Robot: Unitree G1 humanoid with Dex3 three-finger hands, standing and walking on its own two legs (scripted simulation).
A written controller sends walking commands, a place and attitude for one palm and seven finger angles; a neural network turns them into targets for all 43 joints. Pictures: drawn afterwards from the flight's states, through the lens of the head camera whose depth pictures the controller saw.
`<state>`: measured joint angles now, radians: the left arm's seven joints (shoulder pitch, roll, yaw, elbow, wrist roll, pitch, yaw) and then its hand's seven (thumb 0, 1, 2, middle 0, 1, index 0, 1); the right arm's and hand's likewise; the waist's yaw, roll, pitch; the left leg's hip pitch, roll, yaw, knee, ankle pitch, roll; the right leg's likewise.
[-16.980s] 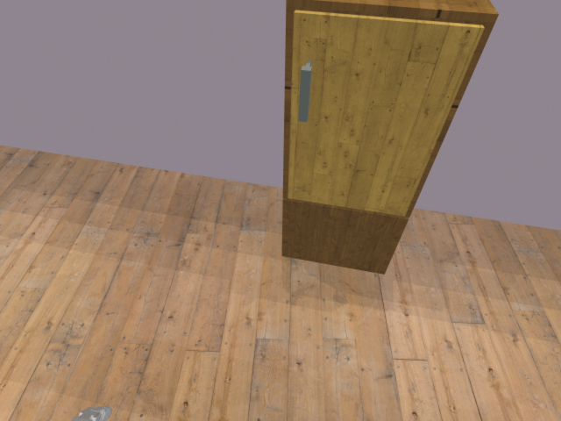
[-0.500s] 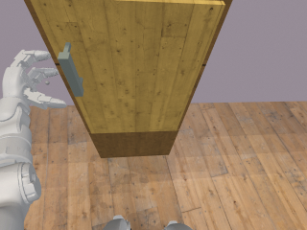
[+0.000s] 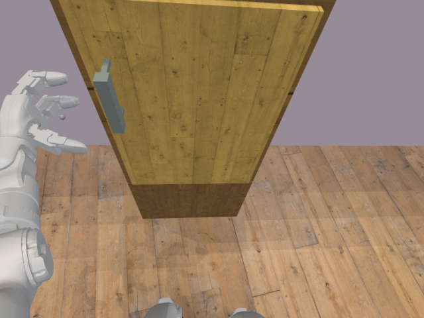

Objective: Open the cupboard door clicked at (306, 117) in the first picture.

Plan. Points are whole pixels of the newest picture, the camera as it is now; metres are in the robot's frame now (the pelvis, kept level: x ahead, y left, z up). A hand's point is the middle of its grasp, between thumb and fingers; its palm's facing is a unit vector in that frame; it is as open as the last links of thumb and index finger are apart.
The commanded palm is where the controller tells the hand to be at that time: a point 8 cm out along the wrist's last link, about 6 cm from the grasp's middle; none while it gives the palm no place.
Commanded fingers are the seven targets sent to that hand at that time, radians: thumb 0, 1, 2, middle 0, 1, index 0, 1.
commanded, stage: move the hooked fingers beside the handle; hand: left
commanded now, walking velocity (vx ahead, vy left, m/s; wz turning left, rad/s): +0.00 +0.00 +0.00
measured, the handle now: (113, 98) +0.51 +0.19 +0.09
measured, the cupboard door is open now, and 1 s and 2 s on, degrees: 0 0 0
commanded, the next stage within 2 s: slide the fingers in behind the handle in 0.56 s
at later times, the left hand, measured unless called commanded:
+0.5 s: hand (65, 113) +0.46 +0.26 +0.10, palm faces +0.04 -1.00 +0.00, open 14.0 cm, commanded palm +0.44 +0.30 +0.09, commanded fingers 0.00 -0.50 0.30 -0.30 -1.20 -0.30 -1.20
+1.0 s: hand (79, 114) +0.46 +0.24 +0.10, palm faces +0.04 -1.00 +0.01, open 14.0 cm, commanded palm +0.44 +0.28 +0.09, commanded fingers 0.00 -0.50 0.30 -0.30 -1.20 -0.30 -1.20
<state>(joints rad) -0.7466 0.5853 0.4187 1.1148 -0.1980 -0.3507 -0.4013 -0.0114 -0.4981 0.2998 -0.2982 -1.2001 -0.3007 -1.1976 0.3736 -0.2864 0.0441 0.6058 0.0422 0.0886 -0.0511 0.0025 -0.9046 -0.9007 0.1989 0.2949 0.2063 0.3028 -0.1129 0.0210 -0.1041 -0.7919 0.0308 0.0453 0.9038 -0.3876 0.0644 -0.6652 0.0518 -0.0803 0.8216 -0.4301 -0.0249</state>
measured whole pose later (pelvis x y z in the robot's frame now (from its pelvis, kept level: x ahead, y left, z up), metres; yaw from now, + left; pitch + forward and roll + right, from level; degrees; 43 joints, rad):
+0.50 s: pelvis +0.00 +0.00 +0.00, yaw +0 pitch +16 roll -4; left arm -0.79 0.59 0.41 1.13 -0.19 -0.35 -0.39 -0.01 -0.50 0.30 -0.30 -1.20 -0.30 -1.20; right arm 0.39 -0.29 0.05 0.62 0.04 0.08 -0.05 0.00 -0.90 -0.90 0.20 0.29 0.21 0.30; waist -0.12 0.02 -0.10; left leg -0.82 0.03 0.04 0.92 -0.39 0.07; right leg -0.69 0.05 -0.08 0.83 -0.43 -0.02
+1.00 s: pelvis +0.00 +0.00 +0.00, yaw +0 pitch +16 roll -4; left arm -0.77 0.54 0.39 1.10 -0.18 -0.34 -0.35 -0.01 -0.50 0.30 -0.30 -1.20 -0.30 -1.20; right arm 0.37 -0.28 0.04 0.61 0.03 0.08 -0.04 0.00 -0.90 -0.90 0.20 0.29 0.21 0.30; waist -0.12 0.02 -0.10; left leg -0.80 0.03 0.04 0.91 -0.39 0.06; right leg -0.68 0.05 -0.08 0.83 -0.43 -0.03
